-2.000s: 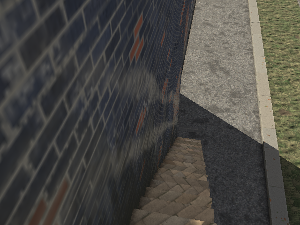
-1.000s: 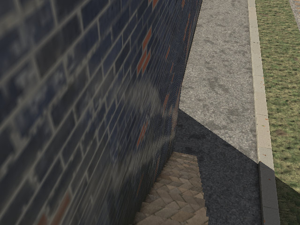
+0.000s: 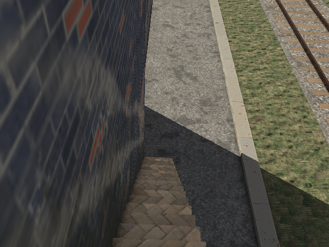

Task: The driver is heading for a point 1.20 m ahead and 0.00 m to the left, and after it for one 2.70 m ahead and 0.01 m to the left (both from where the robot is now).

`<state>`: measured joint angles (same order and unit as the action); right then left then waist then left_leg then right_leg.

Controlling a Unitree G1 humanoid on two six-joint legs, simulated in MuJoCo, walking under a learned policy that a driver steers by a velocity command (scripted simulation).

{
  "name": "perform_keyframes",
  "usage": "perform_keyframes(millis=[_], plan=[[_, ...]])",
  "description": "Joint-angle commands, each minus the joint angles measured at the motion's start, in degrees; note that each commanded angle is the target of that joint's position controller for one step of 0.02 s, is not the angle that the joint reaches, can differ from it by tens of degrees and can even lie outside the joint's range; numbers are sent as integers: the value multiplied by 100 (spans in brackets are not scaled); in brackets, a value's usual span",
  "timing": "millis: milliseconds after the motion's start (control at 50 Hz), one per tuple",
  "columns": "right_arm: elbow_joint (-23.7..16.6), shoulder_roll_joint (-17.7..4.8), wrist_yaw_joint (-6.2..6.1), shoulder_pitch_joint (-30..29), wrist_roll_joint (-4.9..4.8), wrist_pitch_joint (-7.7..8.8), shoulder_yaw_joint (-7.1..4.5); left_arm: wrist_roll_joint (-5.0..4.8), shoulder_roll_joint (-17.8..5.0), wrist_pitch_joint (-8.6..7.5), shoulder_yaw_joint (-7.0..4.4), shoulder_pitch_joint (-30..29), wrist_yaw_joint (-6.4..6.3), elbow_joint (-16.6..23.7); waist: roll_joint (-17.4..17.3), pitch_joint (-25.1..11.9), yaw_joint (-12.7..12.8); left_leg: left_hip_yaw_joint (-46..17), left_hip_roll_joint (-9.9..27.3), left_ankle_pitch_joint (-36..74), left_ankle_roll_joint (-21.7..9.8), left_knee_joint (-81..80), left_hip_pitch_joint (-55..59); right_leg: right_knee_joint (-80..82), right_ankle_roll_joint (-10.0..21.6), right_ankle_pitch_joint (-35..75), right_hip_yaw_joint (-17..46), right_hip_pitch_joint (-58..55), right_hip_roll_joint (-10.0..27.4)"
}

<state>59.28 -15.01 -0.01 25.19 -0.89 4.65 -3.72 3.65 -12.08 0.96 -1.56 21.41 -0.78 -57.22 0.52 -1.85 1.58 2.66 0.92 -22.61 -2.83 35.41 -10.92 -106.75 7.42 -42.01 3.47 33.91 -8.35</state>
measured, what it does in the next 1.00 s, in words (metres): goes down: right foot 0.21 m lower, then left foot 0.22 m lower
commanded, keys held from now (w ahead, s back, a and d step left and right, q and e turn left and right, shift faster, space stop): w+e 0.32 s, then w+q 0.68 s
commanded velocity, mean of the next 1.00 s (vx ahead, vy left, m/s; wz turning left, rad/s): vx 0.50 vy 0.00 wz -0.04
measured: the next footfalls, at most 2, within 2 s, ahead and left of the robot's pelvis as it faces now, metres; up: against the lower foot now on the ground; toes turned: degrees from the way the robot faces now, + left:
right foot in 0.36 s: +0.23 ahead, -0.16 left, -0.21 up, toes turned -10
left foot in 0.96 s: +0.45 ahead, +0.13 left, -0.43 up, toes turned -1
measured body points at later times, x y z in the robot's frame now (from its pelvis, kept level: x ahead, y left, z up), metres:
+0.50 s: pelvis +0.16 -0.06 -0.23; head +0.15 -0.08 +0.22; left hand +0.24 +0.17 -0.36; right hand +0.16 -0.33 -0.38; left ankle +0.18 +0.09 -0.68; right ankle +0.19 -0.16 -0.94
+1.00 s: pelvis +0.37 +0.03 -0.40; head +0.34 +0.07 +0.05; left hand +0.37 +0.30 -0.56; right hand +0.41 -0.27 -0.51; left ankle +0.41 +0.13 -1.14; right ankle +0.23 -0.16 -0.87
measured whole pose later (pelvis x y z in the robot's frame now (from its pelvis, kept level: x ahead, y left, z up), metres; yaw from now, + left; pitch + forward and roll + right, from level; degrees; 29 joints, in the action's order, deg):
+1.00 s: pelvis +0.37 +0.03 -0.40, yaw +3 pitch -4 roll -6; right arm 52.5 -16.5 0.2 21.2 -1.1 1.2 -4.4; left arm 4.8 -16.0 -0.9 -1.9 20.8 -0.1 -58.1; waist -1.4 -1.3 -0.8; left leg -5.0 3.7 -7.2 -0.5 31.6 -15.2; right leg -103.8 -0.7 -50.7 -0.9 22.9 5.3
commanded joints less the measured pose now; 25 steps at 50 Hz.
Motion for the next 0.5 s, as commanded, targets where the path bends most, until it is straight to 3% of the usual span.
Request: perform_keyframes(millis=[20, 40, 60, 80, 100, 120, 140, 160, 180, 200, 220, 240, 260, 280, 300, 320, 340, 360, 380, 400, 420, 440, 460, 480, 500], plan=[[237, -494, -199, 1153, -236, -4, 31, 103, -378, 56, -72, -138, 29, 540, -1112, 771, -9, -2090, 2224, 5249, -562, 305, 408, 1544, -259, 2204, 798, 2480, 829], [33, 92, -294, 507, -242, 8, 287, -75, -219, 152, 21, -413, 19, 632, -631, 1292, 190, -1214, 1672, 4214, -449, 181, -1651, 2845, -602, 3484, 660, 1374, 614], [-90, -16, -365, 261, -163, -16, 344, -112, -26, 219, 83, -613, 20, 651, -705, 1191, 167, -1073, 1620, 4150, -399, 66, -2202, 3095, -707, 3807, 154, 642, 433], [-216, -470, -411, 69, -161, -3, 317, -40, -28, 346, 49, -490, 35, 502, -1162, 866, 301, -1064, 1771, 4333, -392, 256, -2335, 2207, -688, 4029, -250, 220, 370], [-191, -504, -399, 264, -327, 31, 314, 4, -113, 409, 30, -474, 68, 433, -877, 816, 253, -757, 1674, 4178, -171, 528, -2009, 2485, -644, 4173, -293, 367, 454], [-113, -135, -474, 547, -383, 99, 369, 40, -347, 319, -34, -921, 103, 645, -548, 695, 65, -576, 1194, 1685, 8, 1192, -1490, 3488, -484, 5897, 321, 1018, 640], [3, -104, -501, 806, -347, 126, 379, 0, -360, 236, -21, -1262, 138, 850, -630, 755, -131, -798, 1211, 704, -30, 1268, -928, 3961, -450, 6284, 471, 1567, 660], [32, -236, -496, 913, -257, 152, 337, -9, -347, 168, -23, -1597, 122, 1002, -726, 887, -283, -1063, 1353, 278, -139, 1404, -687, 4071, -442, 6209, 562, 2000, 686], [-120, -25, -522, 533, -230, 138, 364, -38, -269, 145, 54, -1592, 161, 1151, -358, 1062, -70, -662, 1212, -462, -187, 1664, -1523, 5007, -521, 7215, 629, 1319, 629], [-361, -213, -541, 151, -315, 157, 317, -80, -251, 85, 80, -1772, 210, 1237, -280, 1136, -21, -137, 1136, -525, -166, 1649, -2305, 5779, -613, 7807, 149, 143, 610], [-316, -100, -549, 264, -324, 88, 347, -135, -122, 39, 137, -1924, 267, 1284, -152, 1085, -179, -17, 1182, -797, -292, 1564, -2416, 6433, -680, 7626, -99, -533, 672], [-375, -192, -558, 237, -216, 54, 295, -318, -90, -2, 167, -2009, 343, 1412, -245, 1202, -309, -10, 1287, -880, -410, 1610, -2424, 7207, -693, 7556, -116, -877, 889], [-364, -527, -486, 22, -327, 127, 178, -201, -181, -41, 100, -1491, 299, 1280, -577, 840, -91, -41, 1539, -508, -473, 1992, -2815, 6439, -621, 7806, -192, -1840, 940], [-412, -789, -385, -272, -273, 119, 67, -212, -346, -7, 68, -1023, 230, 1167, -1005, 739, 106, -65, 1648, -44, -542, 2441, -2380, 6579, -509, 7163, -68, -1659, 1146], [-338, -848, -234, -388, -103, 81, 24, -195, -601, 27, -20, -605, 193, 1023, -1169, 545, 265, 253, 1604, 689, -560, 3189, -2095, 6787, -425, 6419, -118, -1959, 1206], [-356, -769, -190, -259, 11, -22, -17, -173, -751, -23, -70, 109, 274, 773, -841, 321, 498, 517, 1562, 1707, -620, 4431, -1678, 7997, -158, 5674, 47, -2521, 1213], [-118, -736, -208, 437, 78, -180, -114, -207, -586, -209, -44, 535, 331, 532, 241, 310, 587, 935, 992, 1344, -628, 6304, -1374, 9738, -72, 5289, -35, -3013, 897], [4, -352, -243, 1065, 218, -289, -113, -337, -661, -347, -41, 623, 339, 156, 1825, 478, -40, 1132, 339, -2261, -500, 7989, -2735, 8678, -270, 8124, -241, -3873, 1012], [-363, 0, -264, 1091, -61, -220, -68, -342, -1164, -327, -114, 1195, 291, 62, 2373, 18, -160, 704, 3, -3189, -277, 9113, -5028, 6055, 134, 11307, 670, -5361, 1784], [-569, -361, -199, 915, -187, -103, -59, -495, -1381, -202, -216, 1538, 310, 185, 1930, -961, 204, 240, 49, -2814, -321, 9282, -5735, 6212, 808, 10425, 1694, -5935, 2481], [-626, -372, -263, 526, -187, -24, -40, -422, -1488, -192, -304, 1366, 289, 212, 830, -1128, 275, -604, 164, -2031, -281, 8955, -5911, 6604, 1262, 7669, 2229, -5205, 2967], [-619, -123, -310, 175, -155, -34, 31, -331, -1494, -194, -331, 1064, 219, 261, 675, -1102, 213, -811, 179, -1689, -166, 8948, -5965, 7239, 1473, 4948, 2858, -4301, 3254], [-729, -8, -386, -345, -27, -123, 78, -342, -1285, -234, -245, 771, 184, 318, 528, -678, 143, -1010, 164, -1229, -52, 8690, -6014, 7543, 1400, 3706, 3062, -3437, 3198], [-676, -22, -465, -604, -20, -220, -33, -135, -704, -349, -13, 586, 231, 307, -55, -309, 77, -1468, -148, 170, 187, 7751, -5826, 7177, 917, 3351, 2411, -2563, 2897], [-744, 85, -496, -742, 42, -371, -37, -120, -487, -353, 79, 373, 279, 278, 400, 157, -49, -1468, -292, 484, 290, 7614, -5761, 7149, 616, 3061, 2305, -1645, 2717]])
